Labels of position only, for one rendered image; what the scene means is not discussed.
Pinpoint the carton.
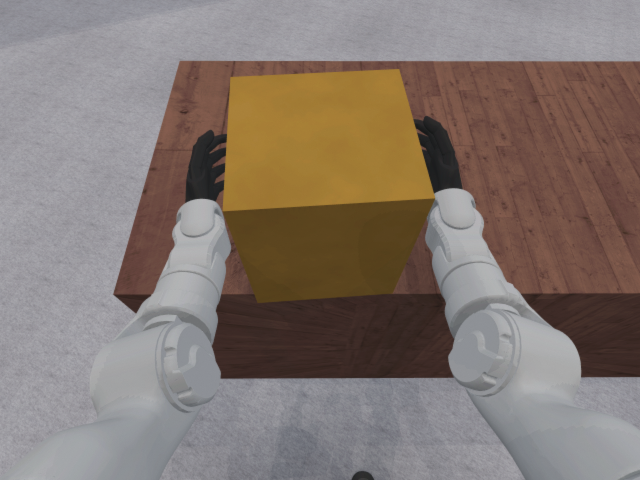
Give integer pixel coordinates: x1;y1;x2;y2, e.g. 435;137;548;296
223;69;435;303

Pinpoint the left robot hand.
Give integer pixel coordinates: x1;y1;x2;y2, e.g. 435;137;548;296
185;130;227;203

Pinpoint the robot right forearm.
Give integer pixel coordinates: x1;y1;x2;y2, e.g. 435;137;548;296
425;188;553;339

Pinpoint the pedestal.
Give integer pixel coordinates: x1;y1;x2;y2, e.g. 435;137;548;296
113;61;640;379

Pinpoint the right robot hand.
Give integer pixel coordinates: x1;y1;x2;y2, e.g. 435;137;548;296
413;116;463;193

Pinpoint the robot left upper arm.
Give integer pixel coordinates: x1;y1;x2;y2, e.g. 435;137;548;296
0;321;221;480

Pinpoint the robot right upper arm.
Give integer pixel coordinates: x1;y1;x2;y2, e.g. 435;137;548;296
448;308;640;480

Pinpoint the robot left forearm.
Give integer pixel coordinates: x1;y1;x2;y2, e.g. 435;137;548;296
90;199;231;408

